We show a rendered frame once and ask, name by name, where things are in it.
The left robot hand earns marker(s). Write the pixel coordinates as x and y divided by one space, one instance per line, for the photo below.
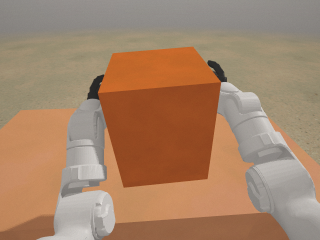
94 88

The robot left upper arm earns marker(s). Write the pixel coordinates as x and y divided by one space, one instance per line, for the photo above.
84 216

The pedestal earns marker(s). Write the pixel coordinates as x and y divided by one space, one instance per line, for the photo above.
33 152

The carton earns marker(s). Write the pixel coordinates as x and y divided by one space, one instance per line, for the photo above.
160 108

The robot right upper arm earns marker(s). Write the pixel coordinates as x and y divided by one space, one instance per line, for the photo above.
282 188

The left robot forearm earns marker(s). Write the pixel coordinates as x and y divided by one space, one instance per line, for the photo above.
85 146

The right robot forearm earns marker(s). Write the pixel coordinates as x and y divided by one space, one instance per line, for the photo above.
258 141

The right robot hand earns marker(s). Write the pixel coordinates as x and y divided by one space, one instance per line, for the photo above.
218 70

